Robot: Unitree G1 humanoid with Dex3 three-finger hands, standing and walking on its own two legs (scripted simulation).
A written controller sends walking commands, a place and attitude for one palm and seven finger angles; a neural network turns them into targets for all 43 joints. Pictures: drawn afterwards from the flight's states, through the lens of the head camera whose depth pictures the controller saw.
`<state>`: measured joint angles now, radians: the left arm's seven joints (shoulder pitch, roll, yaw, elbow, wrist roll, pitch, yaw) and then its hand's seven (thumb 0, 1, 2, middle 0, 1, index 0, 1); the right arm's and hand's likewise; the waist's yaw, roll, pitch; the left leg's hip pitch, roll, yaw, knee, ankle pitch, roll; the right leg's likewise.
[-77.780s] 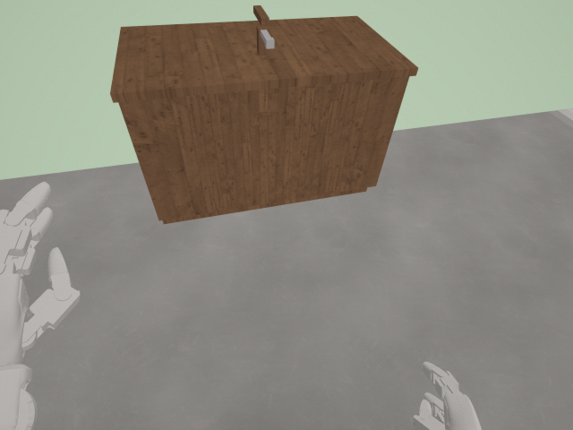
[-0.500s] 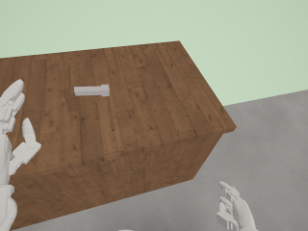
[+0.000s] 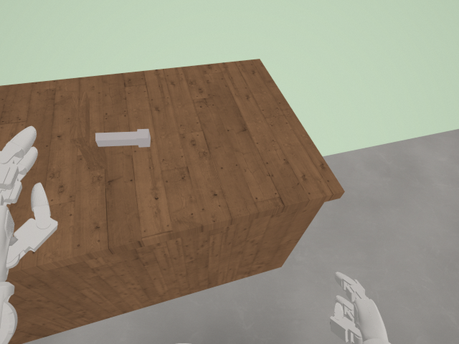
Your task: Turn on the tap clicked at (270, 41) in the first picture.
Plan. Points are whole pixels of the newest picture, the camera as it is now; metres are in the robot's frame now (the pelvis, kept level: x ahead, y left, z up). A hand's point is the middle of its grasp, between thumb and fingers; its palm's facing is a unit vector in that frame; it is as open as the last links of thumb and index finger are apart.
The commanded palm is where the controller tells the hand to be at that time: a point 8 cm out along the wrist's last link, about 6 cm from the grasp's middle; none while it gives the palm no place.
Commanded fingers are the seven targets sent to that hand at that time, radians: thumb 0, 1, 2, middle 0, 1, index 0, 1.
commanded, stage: look again from close up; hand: left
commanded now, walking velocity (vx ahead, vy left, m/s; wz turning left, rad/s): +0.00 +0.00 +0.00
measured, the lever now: (143, 138) +0.50 +0.23 +0.02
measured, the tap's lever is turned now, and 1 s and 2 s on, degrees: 80 80 80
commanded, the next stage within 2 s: shuffle to correct the standing spot in 0.02 s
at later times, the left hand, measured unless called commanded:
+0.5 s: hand (87, 207) +0.25 +0.21 +0.16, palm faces +0.34 -0.87 -0.36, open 7.4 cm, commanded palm +0.19 +0.25 +0.18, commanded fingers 0.00 0.90 0.90 -0.20 -0.30 -0.20 -0.30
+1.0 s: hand (118, 195) +0.26 +0.18 +0.16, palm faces +0.30 -0.86 -0.41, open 7.4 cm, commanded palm +0.21 +0.23 +0.18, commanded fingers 0.00 0.90 0.90 -0.20 -0.30 -0.20 -0.30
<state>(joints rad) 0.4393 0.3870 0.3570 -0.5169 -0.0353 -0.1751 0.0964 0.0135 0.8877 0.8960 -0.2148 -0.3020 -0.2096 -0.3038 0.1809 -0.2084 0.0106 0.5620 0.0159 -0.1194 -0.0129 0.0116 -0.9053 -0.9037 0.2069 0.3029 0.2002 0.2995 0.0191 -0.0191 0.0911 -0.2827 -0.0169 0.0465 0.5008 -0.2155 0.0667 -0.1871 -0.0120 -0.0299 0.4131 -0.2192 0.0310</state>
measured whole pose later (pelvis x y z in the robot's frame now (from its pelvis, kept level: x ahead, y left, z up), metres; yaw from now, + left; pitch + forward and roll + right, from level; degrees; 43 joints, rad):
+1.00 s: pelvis +0.05 -0.05 -0.01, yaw +0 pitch -1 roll -1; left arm 0.48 0.39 0.35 -0.52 -0.09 -0.14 0.08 0.01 0.89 0.90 -0.22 -0.30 -0.21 -0.30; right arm 0.19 -0.22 0.00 0.57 0.04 -0.07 -0.04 0.01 -0.91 -0.90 0.21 0.30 0.20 0.30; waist -0.02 0.01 0.04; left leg -0.23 0.04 0.02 0.57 -0.32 0.00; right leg -0.14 0.04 -0.05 0.51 -0.35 -0.04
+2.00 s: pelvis -0.04 -0.01 +0.00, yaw +0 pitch -4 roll -2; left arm 0.38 0.35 0.34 -0.44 0.01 -0.23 0.10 0.01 0.89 0.90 -0.21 -0.30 -0.21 -0.30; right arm 0.24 -0.17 0.02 0.61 0.00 -0.16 -0.01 0.01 -0.90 -0.90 0.21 0.30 0.20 0.30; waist 0.04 -0.02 0.06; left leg -0.25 -0.03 0.00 0.45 -0.15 0.05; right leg -0.19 0.02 0.00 0.40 -0.17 0.00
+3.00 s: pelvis +0.02 -0.02 +0.01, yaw +1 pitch +0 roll -1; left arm 0.44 0.36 0.33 -0.46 -0.06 -0.17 0.10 0.01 0.89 0.90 -0.21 -0.30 -0.21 -0.30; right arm 0.17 -0.19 0.01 0.58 0.01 -0.09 -0.04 0.01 -0.91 -0.90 0.21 0.30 0.20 0.30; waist 0.02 -0.01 0.04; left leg -0.21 -0.02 -0.01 0.42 -0.21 0.03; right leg -0.14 0.04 0.00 0.36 -0.21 -0.02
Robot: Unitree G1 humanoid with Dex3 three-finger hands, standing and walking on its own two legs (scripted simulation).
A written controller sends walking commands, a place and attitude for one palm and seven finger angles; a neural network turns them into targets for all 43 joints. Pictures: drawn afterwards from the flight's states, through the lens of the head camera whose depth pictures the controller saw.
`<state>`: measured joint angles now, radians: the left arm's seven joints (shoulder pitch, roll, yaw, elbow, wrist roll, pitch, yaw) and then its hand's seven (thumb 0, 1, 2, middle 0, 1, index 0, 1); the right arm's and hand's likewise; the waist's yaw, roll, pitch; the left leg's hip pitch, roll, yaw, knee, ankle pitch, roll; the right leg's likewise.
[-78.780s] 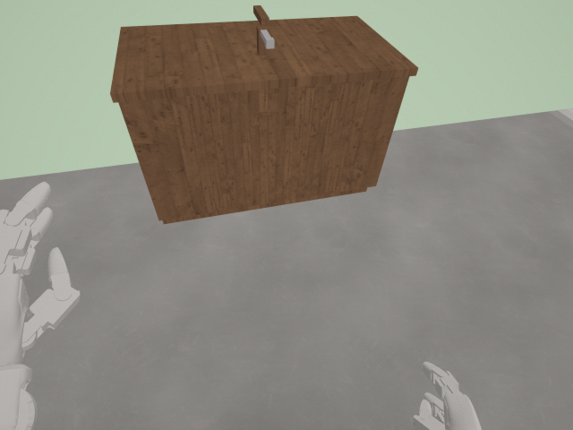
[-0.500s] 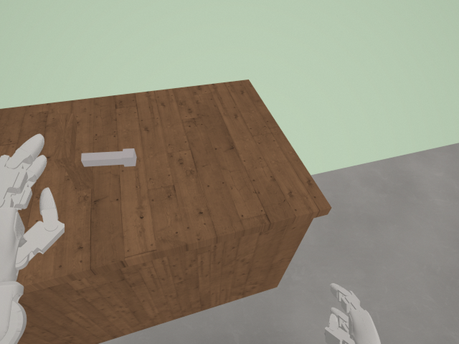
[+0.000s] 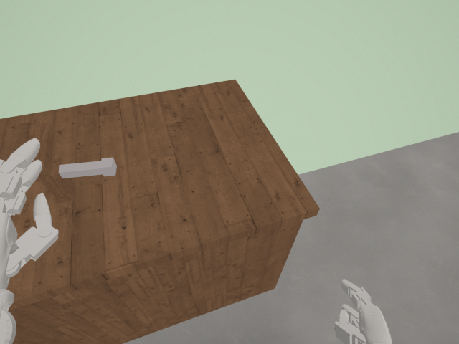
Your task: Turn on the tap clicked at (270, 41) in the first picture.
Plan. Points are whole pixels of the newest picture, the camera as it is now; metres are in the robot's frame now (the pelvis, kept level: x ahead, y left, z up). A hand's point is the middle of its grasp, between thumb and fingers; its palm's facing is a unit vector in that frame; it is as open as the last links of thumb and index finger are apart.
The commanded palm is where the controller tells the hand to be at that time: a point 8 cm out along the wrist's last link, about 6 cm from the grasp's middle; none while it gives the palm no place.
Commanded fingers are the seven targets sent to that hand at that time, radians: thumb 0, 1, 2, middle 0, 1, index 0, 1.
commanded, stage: come to a stop and stand still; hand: left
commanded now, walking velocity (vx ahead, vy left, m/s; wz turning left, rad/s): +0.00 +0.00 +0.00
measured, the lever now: (108, 166) +0.45 +0.29 +0.02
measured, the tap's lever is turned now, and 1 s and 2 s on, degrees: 80 80 80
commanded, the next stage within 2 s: look again from close up in 1.80 s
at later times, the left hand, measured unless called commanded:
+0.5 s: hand out of the picture +0.15 +0.27 +0.17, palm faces +0.39 -0.85 -0.35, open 7.4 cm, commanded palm +0.09 +0.29 +0.18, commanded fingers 0.00 0.90 0.90 -0.20 -0.30 -0.20 -0.30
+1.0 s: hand out of the picture +0.12 +0.30 +0.18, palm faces +0.41 -0.84 -0.36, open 7.4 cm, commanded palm +0.07 +0.33 +0.18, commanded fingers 0.00 0.90 0.90 -0.20 -0.30 -0.20 -0.30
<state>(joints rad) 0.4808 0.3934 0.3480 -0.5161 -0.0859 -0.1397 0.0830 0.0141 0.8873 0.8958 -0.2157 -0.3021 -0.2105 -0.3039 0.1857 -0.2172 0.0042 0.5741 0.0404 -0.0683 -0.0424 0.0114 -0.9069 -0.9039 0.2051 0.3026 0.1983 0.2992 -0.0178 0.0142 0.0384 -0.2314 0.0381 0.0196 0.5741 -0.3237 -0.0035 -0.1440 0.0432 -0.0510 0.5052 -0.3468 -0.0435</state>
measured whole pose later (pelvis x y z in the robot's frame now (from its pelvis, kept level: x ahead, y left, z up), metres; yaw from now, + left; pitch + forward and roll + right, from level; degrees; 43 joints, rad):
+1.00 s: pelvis -0.09 +0.05 +0.01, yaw +0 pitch -4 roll -2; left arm 0.38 0.35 0.34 -0.44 0.01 -0.23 0.10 0.01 0.89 0.90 -0.21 -0.30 -0.21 -0.30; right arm 0.24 -0.17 0.02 0.61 0.00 -0.16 -0.01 0.01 -0.90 -0.90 0.21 0.30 0.20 0.30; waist 0.04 -0.02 0.06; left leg -0.25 -0.03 0.00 0.45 -0.15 0.05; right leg -0.19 0.02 0.00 0.40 -0.17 0.00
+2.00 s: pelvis -0.03 +0.03 +0.01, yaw +1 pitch +0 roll -1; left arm 0.44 0.36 0.33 -0.46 -0.06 -0.17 0.10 0.01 0.89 0.90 -0.21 -0.30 -0.21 -0.30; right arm 0.17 -0.19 0.01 0.58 0.01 -0.09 -0.04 0.01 -0.91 -0.90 0.21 0.30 0.20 0.30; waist 0.02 -0.01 0.04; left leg -0.21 -0.02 -0.01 0.42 -0.21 0.03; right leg -0.14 0.04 0.00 0.36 -0.21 -0.02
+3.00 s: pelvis -0.04 +0.05 +0.01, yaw +1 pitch +0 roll -1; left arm 0.36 0.41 0.39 -0.41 -0.05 -0.26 0.09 0.02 0.88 0.90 -0.22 -0.30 -0.21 -0.30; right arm 0.23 -0.19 0.02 0.60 0.01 -0.17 -0.03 0.01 -0.91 -0.90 0.21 0.30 0.20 0.30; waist 0.04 -0.06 0.03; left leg -0.25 -0.05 0.00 0.46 -0.22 0.06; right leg -0.19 0.01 0.01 0.42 -0.24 0.01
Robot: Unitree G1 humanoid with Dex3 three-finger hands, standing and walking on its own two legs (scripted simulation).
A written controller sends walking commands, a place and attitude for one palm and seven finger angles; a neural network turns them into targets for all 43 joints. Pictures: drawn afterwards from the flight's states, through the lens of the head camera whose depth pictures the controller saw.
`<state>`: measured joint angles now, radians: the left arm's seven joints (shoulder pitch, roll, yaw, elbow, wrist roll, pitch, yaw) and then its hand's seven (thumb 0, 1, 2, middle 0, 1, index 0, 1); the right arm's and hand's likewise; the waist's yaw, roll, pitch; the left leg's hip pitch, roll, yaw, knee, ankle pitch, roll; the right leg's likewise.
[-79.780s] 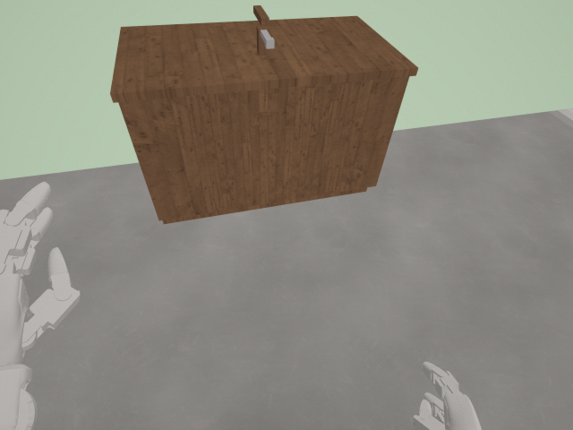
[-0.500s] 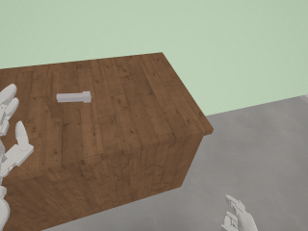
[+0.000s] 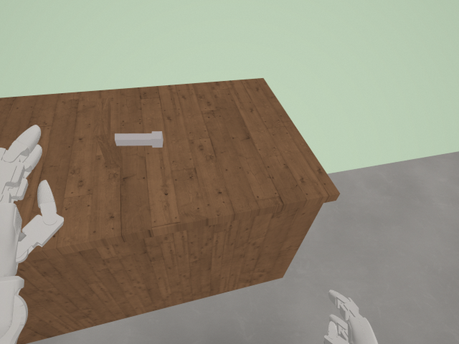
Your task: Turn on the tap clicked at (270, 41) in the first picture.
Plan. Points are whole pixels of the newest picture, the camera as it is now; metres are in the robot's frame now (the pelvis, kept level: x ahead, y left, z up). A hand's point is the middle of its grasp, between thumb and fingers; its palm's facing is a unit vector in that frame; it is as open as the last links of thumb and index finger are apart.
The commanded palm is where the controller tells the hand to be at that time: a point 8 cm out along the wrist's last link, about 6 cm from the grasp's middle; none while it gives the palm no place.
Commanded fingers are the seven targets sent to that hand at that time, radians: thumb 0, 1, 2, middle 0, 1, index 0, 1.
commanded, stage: come to a stop and stand still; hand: left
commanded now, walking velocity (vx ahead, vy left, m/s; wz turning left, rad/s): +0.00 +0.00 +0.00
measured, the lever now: (157, 139) +0.54 +0.24 +0.02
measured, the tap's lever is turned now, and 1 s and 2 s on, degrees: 80 80 80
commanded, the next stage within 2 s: look again from close up in 0.80 s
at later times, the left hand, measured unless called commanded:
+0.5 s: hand (94, 185) +0.28 +0.24 +0.16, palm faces +0.36 -0.85 -0.38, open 7.4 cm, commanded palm +0.22 +0.27 +0.17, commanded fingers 0.00 0.90 0.90 -0.20 -0.30 -0.20 -0.30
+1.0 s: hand (101, 188) +0.28 +0.23 +0.16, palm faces +0.36 -0.86 -0.37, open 7.4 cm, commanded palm +0.22 +0.26 +0.17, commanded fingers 0.00 0.90 0.90 -0.20 -0.30 -0.20 -0.30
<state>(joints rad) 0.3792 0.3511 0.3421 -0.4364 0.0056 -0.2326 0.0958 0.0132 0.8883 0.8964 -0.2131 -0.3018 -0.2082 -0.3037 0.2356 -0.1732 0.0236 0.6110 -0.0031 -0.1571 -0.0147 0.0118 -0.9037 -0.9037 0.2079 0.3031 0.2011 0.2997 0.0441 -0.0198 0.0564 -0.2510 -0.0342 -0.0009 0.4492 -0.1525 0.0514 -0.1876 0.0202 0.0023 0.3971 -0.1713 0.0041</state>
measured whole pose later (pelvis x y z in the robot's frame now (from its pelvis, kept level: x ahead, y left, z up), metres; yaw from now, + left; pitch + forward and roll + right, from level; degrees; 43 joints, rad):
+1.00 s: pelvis +0.06 -0.02 +0.00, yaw +0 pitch +0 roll -1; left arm 0.44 0.36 0.33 -0.46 -0.06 -0.17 0.10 0.01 0.89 0.90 -0.21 -0.30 -0.21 -0.30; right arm 0.17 -0.19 0.01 0.58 0.01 -0.09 -0.04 0.01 -0.91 -0.90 0.21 0.30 0.20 0.30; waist 0.02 -0.01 0.04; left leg -0.21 -0.02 -0.01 0.42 -0.21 0.03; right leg -0.14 0.04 0.00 0.36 -0.21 -0.02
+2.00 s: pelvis +0.05 +0.00 +0.00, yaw +0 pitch +0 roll -1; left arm 0.36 0.41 0.39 -0.41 -0.05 -0.26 0.09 0.02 0.88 0.90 -0.22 -0.30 -0.21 -0.30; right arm 0.23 -0.19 0.02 0.60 0.01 -0.17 -0.03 0.01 -0.91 -0.90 0.21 0.30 0.20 0.30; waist 0.04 -0.06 0.03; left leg -0.25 -0.05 0.00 0.46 -0.22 0.06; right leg -0.19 0.01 0.01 0.42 -0.24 0.01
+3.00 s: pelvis +0.03 -0.01 -0.01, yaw +0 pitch -2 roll +1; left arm 0.28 0.37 0.31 -0.35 -0.09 0.12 -0.02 0.01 0.90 0.90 -0.21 -0.30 -0.20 -0.30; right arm 0.16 -0.24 0.04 0.62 0.02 -0.16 -0.02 0.01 -0.90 -0.90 0.21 0.30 0.20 0.30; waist 0.03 0.03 0.00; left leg -0.27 -0.06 0.01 0.51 -0.21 0.04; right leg -0.26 -0.01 0.00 0.57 -0.29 -0.01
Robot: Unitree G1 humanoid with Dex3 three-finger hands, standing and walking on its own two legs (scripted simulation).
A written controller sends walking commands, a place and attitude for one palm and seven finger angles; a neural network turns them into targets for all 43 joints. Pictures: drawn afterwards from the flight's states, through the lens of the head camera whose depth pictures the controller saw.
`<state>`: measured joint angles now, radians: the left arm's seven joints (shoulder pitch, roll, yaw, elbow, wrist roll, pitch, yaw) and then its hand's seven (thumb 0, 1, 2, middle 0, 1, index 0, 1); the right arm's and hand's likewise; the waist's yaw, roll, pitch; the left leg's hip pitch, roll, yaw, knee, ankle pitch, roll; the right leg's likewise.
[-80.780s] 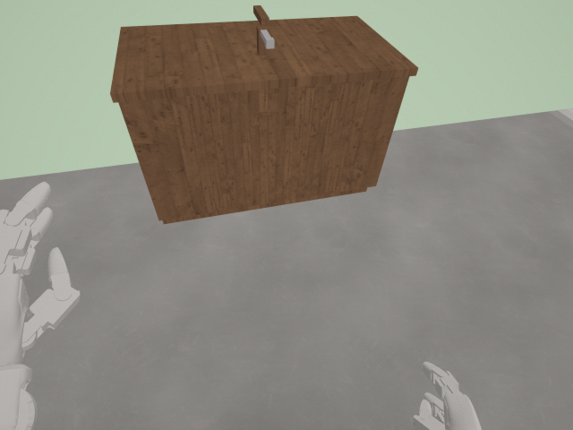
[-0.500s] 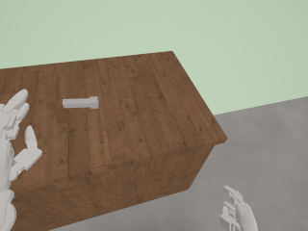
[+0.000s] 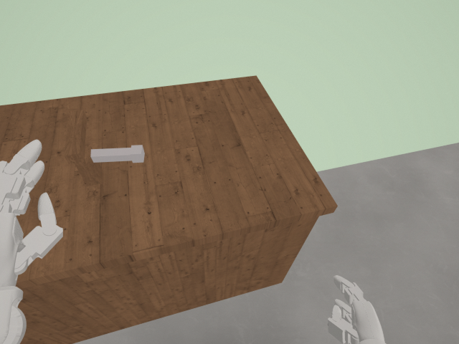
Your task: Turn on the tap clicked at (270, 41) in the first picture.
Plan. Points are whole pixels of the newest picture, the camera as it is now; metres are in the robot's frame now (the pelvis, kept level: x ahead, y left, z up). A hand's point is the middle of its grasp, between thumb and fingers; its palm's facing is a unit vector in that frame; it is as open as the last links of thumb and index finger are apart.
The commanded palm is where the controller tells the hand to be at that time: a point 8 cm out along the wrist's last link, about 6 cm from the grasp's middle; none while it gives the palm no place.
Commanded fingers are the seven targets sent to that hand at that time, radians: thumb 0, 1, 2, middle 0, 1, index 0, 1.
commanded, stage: look again from close up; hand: left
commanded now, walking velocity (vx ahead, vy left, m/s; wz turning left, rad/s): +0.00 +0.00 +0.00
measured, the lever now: (137, 153) +0.48 +0.25 +0.01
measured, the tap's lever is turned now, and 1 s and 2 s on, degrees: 80 80 80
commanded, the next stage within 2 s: come to a stop and stand still in 0.20 s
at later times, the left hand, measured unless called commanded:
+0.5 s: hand (42, 243) +0.20 +0.25 +0.15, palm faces +0.37 -0.85 -0.36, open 7.4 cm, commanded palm +0.14 +0.29 +0.17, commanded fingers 0.00 0.90 0.90 -0.20 -0.30 -0.20 -0.30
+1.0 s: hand (18, 225) +0.21 +0.29 +0.16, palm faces +0.42 -0.84 -0.36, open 7.4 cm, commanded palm +0.15 +0.30 +0.17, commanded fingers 0.00 0.90 0.90 -0.20 -0.30 -0.20 -0.30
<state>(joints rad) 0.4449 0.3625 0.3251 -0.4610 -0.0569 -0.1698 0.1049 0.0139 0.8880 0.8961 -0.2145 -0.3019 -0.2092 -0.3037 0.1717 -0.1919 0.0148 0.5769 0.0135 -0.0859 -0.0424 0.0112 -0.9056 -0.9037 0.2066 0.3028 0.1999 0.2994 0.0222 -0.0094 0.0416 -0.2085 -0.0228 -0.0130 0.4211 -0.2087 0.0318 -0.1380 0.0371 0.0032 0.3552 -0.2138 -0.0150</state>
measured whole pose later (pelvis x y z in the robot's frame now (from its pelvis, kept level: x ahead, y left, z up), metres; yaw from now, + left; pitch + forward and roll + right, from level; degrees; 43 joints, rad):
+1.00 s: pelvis -0.01 +0.02 +0.00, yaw +0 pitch +0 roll -1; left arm 0.36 0.41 0.39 -0.41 -0.05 -0.26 0.09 0.02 0.88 0.90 -0.22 -0.30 -0.21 -0.30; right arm 0.23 -0.19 0.02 0.60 0.01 -0.17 -0.03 0.01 -0.91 -0.90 0.21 0.30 0.20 0.30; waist 0.04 -0.06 0.03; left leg -0.25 -0.05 0.00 0.46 -0.22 0.06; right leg -0.19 0.01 0.01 0.42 -0.24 0.01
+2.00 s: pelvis -0.03 +0.01 -0.01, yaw +0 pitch -2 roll +1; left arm 0.28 0.37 0.31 -0.35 -0.09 0.12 -0.02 0.01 0.90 0.90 -0.21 -0.30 -0.20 -0.30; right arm 0.16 -0.24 0.04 0.62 0.02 -0.16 -0.02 0.01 -0.90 -0.90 0.21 0.30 0.20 0.30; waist 0.03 0.03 0.00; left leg -0.27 -0.06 0.01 0.51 -0.21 0.04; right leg -0.26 -0.01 0.00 0.57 -0.29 -0.01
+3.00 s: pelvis -0.01 -0.03 -0.03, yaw +3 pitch +1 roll +0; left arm 0.48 0.27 0.29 -0.42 -0.22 -0.03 0.08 0.01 0.89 0.90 -0.21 -0.30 -0.21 -0.30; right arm 0.20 -0.22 0.03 0.66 0.04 -0.30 -0.10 0.01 -0.90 -0.90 0.21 0.30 0.20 0.30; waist 0.08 0.04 -0.07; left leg -0.40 -0.03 -0.06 0.69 -0.31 -0.01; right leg -0.33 0.03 -0.09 0.69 -0.38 -0.07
